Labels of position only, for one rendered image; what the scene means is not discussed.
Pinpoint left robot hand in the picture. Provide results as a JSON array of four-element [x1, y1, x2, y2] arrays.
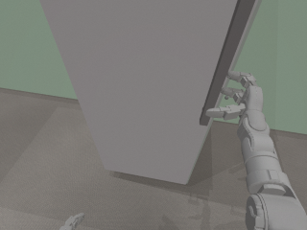
[[59, 213, 84, 230]]

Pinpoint right robot upper arm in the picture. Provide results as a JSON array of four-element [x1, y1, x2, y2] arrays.
[[245, 193, 307, 230]]

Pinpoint handle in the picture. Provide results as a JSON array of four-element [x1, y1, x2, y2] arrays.
[[200, 0, 255, 127]]

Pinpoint robot right forearm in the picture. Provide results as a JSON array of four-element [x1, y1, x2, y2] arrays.
[[237, 110, 307, 220]]

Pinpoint fridge door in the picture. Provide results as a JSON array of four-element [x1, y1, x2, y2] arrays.
[[39, 0, 258, 185]]

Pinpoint right robot hand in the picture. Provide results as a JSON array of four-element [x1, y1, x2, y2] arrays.
[[205, 71, 264, 121]]

